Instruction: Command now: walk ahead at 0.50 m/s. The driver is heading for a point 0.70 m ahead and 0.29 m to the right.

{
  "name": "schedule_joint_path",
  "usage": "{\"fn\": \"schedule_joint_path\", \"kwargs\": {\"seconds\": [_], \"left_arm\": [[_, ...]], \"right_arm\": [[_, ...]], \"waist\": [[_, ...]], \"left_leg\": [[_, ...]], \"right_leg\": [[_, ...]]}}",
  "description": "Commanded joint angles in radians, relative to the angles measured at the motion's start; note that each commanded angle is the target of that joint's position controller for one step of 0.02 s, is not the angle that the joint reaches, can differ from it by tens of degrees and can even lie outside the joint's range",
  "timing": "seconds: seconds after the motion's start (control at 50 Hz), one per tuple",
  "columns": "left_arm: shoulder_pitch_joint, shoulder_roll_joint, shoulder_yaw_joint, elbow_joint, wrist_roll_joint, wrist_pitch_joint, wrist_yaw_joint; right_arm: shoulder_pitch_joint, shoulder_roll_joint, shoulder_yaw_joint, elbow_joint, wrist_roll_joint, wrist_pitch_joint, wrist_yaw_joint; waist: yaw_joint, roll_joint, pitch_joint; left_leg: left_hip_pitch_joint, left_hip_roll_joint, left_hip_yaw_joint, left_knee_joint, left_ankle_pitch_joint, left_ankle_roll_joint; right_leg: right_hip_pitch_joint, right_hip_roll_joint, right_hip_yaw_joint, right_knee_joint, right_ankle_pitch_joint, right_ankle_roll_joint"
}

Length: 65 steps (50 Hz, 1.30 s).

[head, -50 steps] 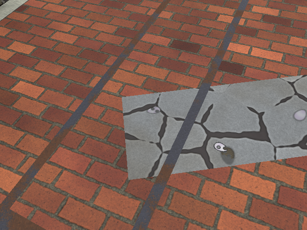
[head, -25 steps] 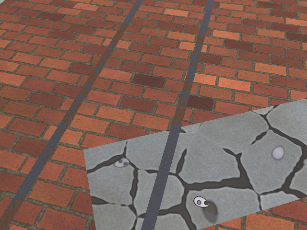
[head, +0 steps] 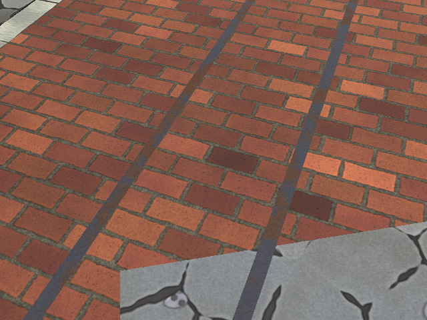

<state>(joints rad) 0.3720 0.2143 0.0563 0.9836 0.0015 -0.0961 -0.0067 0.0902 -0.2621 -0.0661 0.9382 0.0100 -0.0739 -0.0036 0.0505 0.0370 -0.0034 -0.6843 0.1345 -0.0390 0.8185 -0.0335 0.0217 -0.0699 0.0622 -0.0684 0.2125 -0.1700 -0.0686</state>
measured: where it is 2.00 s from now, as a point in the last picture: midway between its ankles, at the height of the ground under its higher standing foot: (290, 245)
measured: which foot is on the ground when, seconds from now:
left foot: up 0.00-0.20, down 0.22-0.80, up 0.82-1.00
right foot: down 0.00-0.24, up 0.26-0.76, down 0.78-1.00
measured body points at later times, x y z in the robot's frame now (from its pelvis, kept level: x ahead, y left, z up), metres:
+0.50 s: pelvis +0.28 +0.07 +0.00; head +0.30 +0.07 +0.45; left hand +0.44 +0.32 -0.13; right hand +0.26 -0.21 -0.14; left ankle +0.28 +0.16 -0.75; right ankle +0.33 -0.12 -0.67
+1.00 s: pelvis +0.53 -0.07 -0.01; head +0.55 -0.10 +0.44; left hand +0.72 +0.15 -0.12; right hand +0.56 -0.39 -0.11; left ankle +0.65 +0.09 -0.67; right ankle +0.52 -0.13 -0.75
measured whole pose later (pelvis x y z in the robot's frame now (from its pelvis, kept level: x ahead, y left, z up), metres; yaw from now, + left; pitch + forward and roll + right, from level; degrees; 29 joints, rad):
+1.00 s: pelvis +0.53 -0.07 -0.01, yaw -28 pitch +1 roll +1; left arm 0.30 0.25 0.08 0.80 -0.01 -0.06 -0.02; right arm 0.08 -0.29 -0.08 0.83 0.00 -0.11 -0.01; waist 0.03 0.02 0.05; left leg -0.60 0.12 -0.07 1.05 -0.27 -0.02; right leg -0.24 0.10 0.03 0.38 -0.16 -0.11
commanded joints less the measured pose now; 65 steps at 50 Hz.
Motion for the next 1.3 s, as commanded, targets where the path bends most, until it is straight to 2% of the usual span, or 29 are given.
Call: {"fn": "schedule_joint_path", "kwargs": {"seconds": [0.02,0.14,0.18,0.22,0.24,0.26,0.28,0.3,0.32,0.38,0.46,0.56,0.66,0.72,0.76,0.78,0.8,0.82,0.84,0.86,0.88,0.9,0.98,1.12,1.2,1.24,1.26,1.28,1.3], "left_arm": [[0.006,0.16,0.031,-0.041,-0.008,-0.01,0.013],[0.076,0.17,0.042,0.005,-0.022,0.014,0.022],[0.046,0.19,0.05,-0.002,-0.024,0.023,0.026],[0.006,0.161,0.038,-0.022,-0.017,0.028,0.025],[0.017,0.114,0.019,-0.053,0.005,0.028,0.024],[0.155,-0.013,-0.011,-0.052,-0.021,0.01,0.018],[0.092,0.109,0.017,-0.042,-0.045,-0.002,0.02],[0.006,0.152,0.03,-0.07,-0.056,-0.006,0.022],[-0.031,0.144,0.033,-0.075,-0.051,-0.003,0.029],[-0.014,0.088,0.044,-0.079,-0.041,0.032,0.028],[-0.088,0.078,0.049,-0.126,-0.031,0.061,0.025],[-0.227,0.066,0.039,-0.178,-0.023,0.053,-0.003],[-0.382,0.057,0.022,-0.259,-0.023,0.053,-0.037],[-0.359,0.095,0.036,-0.289,-0.026,0.058,-0.052],[-0.171,0.164,0.074,-0.257,-0.032,0.061,-0.051],[-0.004,0.235,0.112,-0.213,-0.033,0.064,-0.034],[0.051,0.354,0.139,-0.195,-0.034,0.069,-0.015],[0.052,0.349,0.121,-0.23,-0.021,0.05,-0.022],[0.049,0.265,0.096,-0.225,-0.011,0.036,-0.03],[-0.003,0.228,0.084,-0.227,-0.014,0.026,-0.029],[-0.086,0.193,0.073,-0.245,-0.018,0.022,-0.028],[-0.143,0.162,0.062,-0.263,-0.013,0.02,-0.024],[-0.127,0.195,0.065,-0.271,-0.015,0.013,0.0],[-0.036,0.206,0.066,-0.245,-0.017,0.028,0.024],[0.001,0.182,0.058,-0.224,-0.014,0.047,0.037],[-0.039,0.174,0.054,-0.235,-0.011,0.053,0.043],[-0.049,0.154,0.046,-0.249,-0.005,0.051,0.042],[0.01,0.113,0.03,-0.268,0.01,0.045,0.041],[0.176,0.096,0.019,-0.239,-0.011,0.042,0.036]], "right_arm": [[-0.088,-0.027,0.001,-0.062,0.002,-0.011,0.008],[-0.208,-0.049,0.003,-0.12,0.011,-0.032,0.035],[-0.144,-0.084,-0.011,-0.109,0.012,-0.044,0.038],[0.129,-0.164,-0.053,-0.033,0.006,-0.05,0.027],[0.31,-0.248,-0.073,-0.007,-0.01,-0.048,0.015],[0.337,-0.276,-0.075,0.012,-0.015,-0.041,0.023],[0.294,-0.168,-0.047,-0.005,-0.008,-0.043,0.024],[0.211,-0.115,-0.032,-0.02,-0.003,-0.045,0.02],[0.136,-0.092,-0.023,-0.031,-0.007,-0.047,0.02],[0.072,-0.048,-0.015,-0.018,-0.026,-0.051,0.018],[0.099,-0.094,-0.03,0.001,-0.026,-0.056,-0.002],[0.136,-0.125,-0.036,0.001,-0.024,-0.042,-0.021],[0.225,-0.156,-0.047,0.016,-0.005,-0.012,-0.025],[0.201,-0.193,-0.058,0.001,0.008,0.008,-0.026],[0.165,-0.218,-0.063,-0.014,0.017,0.023,-0.028],[0.16,-0.208,-0.057,-0.023,0.014,0.022,-0.028],[0.218,-0.082,-0.022,-0.07,-0.029,0.005,-0.02],[0.209,-0.057,-0.003,-0.106,-0.008,-0.044,-0.005],[0.07,-0.127,-0.021,-0.137,0.036,-0.074,0.007],[0.043,-0.122,-0.018,-0.145,0.042,-0.087,0.008],[0.054,-0.122,-0.023,-0.125,0.018,-0.088,-0.001],[0.077,-0.138,-0.034,-0.115,0.002,-0.076,-0.005],[0.055,-0.103,-0.034,-0.139,-0.022,-0.029,-0.008],[-0.168,-0.069,-0.01,-0.216,-0.015,-0.04,0.01],[-0.154,-0.105,-0.017,-0.228,-0.022,-0.056,0.029],[-0.061,-0.126,-0.025,-0.203,-0.032,-0.068,0.031],[0.011,-0.159,-0.033,-0.189,-0.049,-0.076,0.028],[0.108,-0.217,-0.041,-0.184,-0.075,-0.079,0.026],[0.174,-0.203,-0.04,-0.157,-0.057,-0.056,0.031]], "waist": [[-0.008,-0.095,0.063],[0.004,-0.102,0.105],[-0.041,-0.125,0.064],[-0.171,-0.116,-0.107],[-0.215,0.025,-0.279],[-0.136,0.305,-0.398],[-0.16,0.185,-0.317],[-0.149,0.129,-0.183],[-0.116,0.045,-0.113],[-0.048,0.074,-0.032],[-0.04,0.024,0.029],[-0.074,0.003,0.066],[-0.126,-0.007,0.115],[-0.078,0.039,0.067],[0.04,0.057,-0.045],[0.12,0.013,-0.134],[0.055,-0.237,-0.201],[0.027,-0.244,-0.36],[0.076,-0.132,-0.275],[0.045,-0.107,-0.167],[-0.005,-0.039,-0.106],[-0.044,-0.047,-0.076],[-0.073,-0.057,-0.042],[0.011,-0.135,0.021],[0.011,-0.155,-0.017],[-0.044,-0.164,-0.053],[-0.076,-0.135,-0.114],[-0.081,0.01,-0.259],[-0.057,0.252,-0.42]], "left_leg": [[0.012,-0.023,0.029,-0.153,0.134,-0.007],[0.018,-0.055,0.014,-0.305,0.051,0.019],[0.144,-0.084,0.029,-0.331,-0.012,0.033],[0.549,-0.099,0.042,-0.323,-0.011,0.079],[0.86,0.115,-0.192,-0.304,-0.038,0.137],[1.111,0.305,-0.634,-0.455,-0.232,0.272],[1.031,0.263,-0.621,-0.509,-0.332,0.229],[0.896,0.24,-0.456,-0.523,-0.311,0.18],[0.749,0.209,-0.347,-0.554,-0.229,0.158],[0.539,0.141,-0.132,-0.646,-0.115,0.139],[0.521,0.144,0.008,-0.697,-0.001,0.159],[0.576,0.12,0.156,-0.707,0.071,0.135],[0.738,0.164,0.227,-0.651,0.153,0.124],[0.795,0.177,0.271,-0.509,0.529,0.096],[0.763,0.151,0.301,-0.226,0.765,0.065],[0.605,0.11,0.31,0.027,0.614,0.021],[0.19,-0.024,0.292,0.4,-0.164,-0.038],[-0.033,-0.169,0.036,0.597,-0.583,-0.049],[-0.144,-0.118,-0.045,0.619,-0.505,-0.019],[-0.158,-0.075,-0.037,0.548,-0.41,0.005],[-0.088,-0.033,-0.04,0.462,-0.343,0.004],[-0.005,-0.005,-0.044,0.388,-0.303,-0.004],[0.072,-0.012,-0.019,0.207,-0.198,-0.06],[0.151,-0.113,0.013,-0.257,0.162,-0.069],[0.192,-0.137,0.001,-0.335,0.134,-0.022],[0.297,-0.146,0.02,-0.401,0.145,0.018],[0.45,-0.095,-0.002,-0.405,0.372,0.049],[0.762,0.094,-0.164,-0.295,0.766,0.145],[0.996,0.303,-0.453,-0.305,0.858,0.329]], "right_leg": [[-0.039,-0.251,0.124,-0.115,0.193,-0.127],[0.109,-0.317,0.167,-0.026,0.233,-0.117],[0.118,-0.325,0.19,0.045,0.339,-0.1],[0.002,-0.234,0.138,0.347,0.494,-0.05],[-0.216,-0.144,0.081,0.68,0.165,-0.008],[-0.558,-0.003,0.118,0.977,-0.422,0.038],[-0.643,-0.061,0.219,1.092,-0.414,0.029],[-0.693,-0.107,0.195,1.104,-0.318,0.015],[-0.648,-0.156,0.178,1.074,-0.225,0.015],[-0.526,-0.217,0.177,0.983,-0.114,0.011],[-0.62,-0.229,0.182,0.888,0.01,0.028],[-0.637,-0.206,0.119,0.629,0.209,0.038],[-0.675,-0.18,0.034,0.477,0.152,0.011],[-0.553,-0.11,-0.039,0.447,0.015,-0.036],[-0.288,-0.022,-0.085,0.401,-0.019,-0.089],[-0.004,-0.008,-0.028,0.337,0.04,-0.131],[0.326,-0.258,0.416,0.31,0.013,-0.255],[0.482,-0.411,0.908,0.115,-0.143,-0.392],[0.448,-0.389,0.812,0.062,-0.1,-0.323],[0.318,-0.353,0.66,0.071,-0.021,-0.284],[0.163,-0.305,0.541,0.071,0.07,-0.25],[0.042,-0.273,0.462,0.057,0.154,-0.23],[-0.122,-0.221,0.361,0.005,0.273,-0.227],[-0.169,-0.154,0.289,0.048,0.228,-0.137],[-0.039,-0.194,0.347,0.199,0.354,-0.101],[-0.001,-0.176,0.358,0.315,0.459,-0.071],[-0.036,-0.118,0.332,0.434,0.454,-0.033],[-0.224,-0.042,0.295,0.691,0.152,0.019],[-0.431,0.061,0.248,0.982,-0.541,0.082]]}}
